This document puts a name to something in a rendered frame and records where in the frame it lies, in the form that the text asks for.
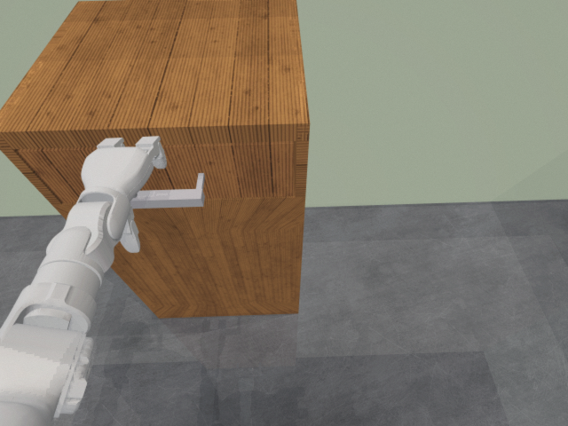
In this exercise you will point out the robot left hand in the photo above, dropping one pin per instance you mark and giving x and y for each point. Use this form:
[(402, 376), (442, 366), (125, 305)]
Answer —
[(125, 170)]

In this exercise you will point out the cabinet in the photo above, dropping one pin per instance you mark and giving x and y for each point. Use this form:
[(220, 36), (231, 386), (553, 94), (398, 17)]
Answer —
[(191, 72)]

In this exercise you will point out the left robot forearm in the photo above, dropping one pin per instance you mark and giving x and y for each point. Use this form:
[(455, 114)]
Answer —
[(62, 294)]

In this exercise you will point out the handle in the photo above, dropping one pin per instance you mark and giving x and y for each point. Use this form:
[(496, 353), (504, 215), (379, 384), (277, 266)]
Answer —
[(179, 198)]

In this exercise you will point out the drawer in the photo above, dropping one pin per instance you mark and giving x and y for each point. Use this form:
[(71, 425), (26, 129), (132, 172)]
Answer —
[(232, 170)]

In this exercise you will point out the robot left upper arm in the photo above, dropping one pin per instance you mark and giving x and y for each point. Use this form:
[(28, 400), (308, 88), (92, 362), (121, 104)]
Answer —
[(43, 373)]

